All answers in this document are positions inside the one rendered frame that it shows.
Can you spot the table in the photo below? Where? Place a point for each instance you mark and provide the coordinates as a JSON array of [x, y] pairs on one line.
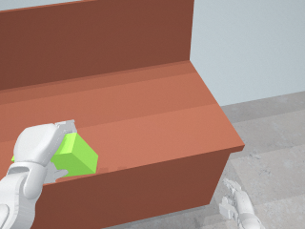
[[121, 70]]

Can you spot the right robot hand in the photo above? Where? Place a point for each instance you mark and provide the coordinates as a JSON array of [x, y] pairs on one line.
[[231, 207]]

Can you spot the left robot hand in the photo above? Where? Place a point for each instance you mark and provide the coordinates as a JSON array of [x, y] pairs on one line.
[[39, 143]]

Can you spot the right robot forearm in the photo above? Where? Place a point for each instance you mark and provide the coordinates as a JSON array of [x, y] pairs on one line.
[[249, 221]]

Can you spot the left robot forearm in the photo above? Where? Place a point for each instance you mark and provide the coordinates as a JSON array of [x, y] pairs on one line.
[[19, 191]]

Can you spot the sponge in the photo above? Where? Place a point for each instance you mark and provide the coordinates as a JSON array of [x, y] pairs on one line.
[[74, 155]]

